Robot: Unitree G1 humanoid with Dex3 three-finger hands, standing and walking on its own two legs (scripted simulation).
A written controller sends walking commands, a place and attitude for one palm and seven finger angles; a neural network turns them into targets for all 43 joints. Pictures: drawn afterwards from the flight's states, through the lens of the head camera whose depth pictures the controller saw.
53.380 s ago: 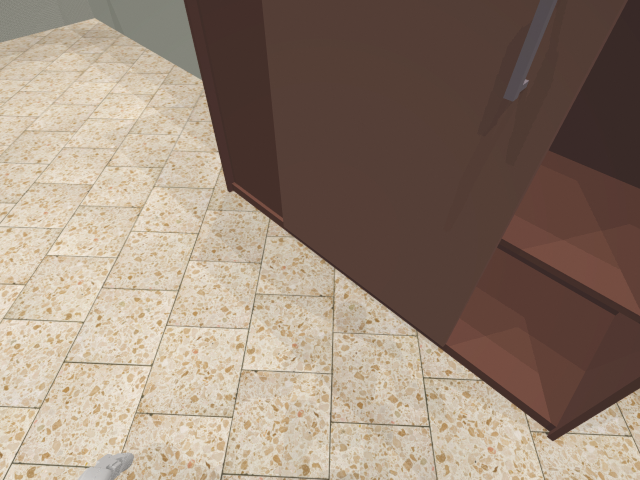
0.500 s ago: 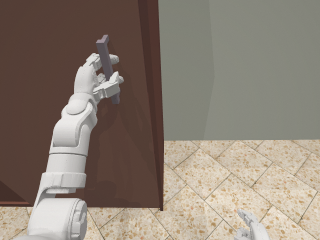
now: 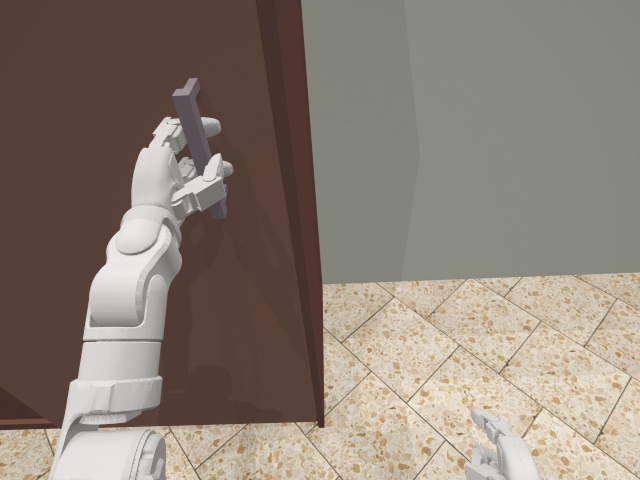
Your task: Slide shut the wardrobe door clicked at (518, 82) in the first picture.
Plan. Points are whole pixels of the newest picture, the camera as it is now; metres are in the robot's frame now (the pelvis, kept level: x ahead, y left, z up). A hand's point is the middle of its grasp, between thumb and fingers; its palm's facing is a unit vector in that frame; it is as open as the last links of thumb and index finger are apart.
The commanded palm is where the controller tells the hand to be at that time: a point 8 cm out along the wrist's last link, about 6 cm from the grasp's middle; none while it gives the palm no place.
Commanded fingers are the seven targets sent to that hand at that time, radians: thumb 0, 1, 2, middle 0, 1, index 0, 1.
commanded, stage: grip the handle and tug to test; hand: left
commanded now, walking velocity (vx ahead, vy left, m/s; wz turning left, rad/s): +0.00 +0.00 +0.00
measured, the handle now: (206, 152) +0.44 +0.15 +0.23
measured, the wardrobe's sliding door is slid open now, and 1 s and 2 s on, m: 0.00 0.00 0.00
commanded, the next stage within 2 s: tug the door sideways, standing still in 0.04 s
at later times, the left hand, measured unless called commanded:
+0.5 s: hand (224, 173) +0.40 +0.12 +0.23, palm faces +0.12 -0.99 -0.06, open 5.3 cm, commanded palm +0.37 +0.14 +0.23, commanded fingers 0.00 0.90 0.90 -0.45 -1.40 -0.45 -1.40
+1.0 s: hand (231, 183) +0.40 +0.12 +0.21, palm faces +0.25 -0.96 -0.13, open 6.0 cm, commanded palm +0.38 +0.11 +0.22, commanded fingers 0.00 0.90 0.90 -0.45 -1.40 -0.45 -1.40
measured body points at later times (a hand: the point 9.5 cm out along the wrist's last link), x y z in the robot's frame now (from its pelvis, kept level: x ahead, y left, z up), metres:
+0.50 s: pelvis +0.03 +0.00 +0.01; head +0.03 -0.03 +0.46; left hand +0.39 +0.17 +0.23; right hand +0.25 -0.20 -0.09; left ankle -0.05 +0.12 -0.73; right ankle -0.06 -0.11 -0.72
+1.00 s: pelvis +0.01 -0.05 -0.03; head +0.06 -0.07 +0.42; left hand +0.39 +0.17 +0.21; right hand +0.20 -0.22 -0.16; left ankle -0.05 +0.11 -0.73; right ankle +0.09 -0.11 -0.74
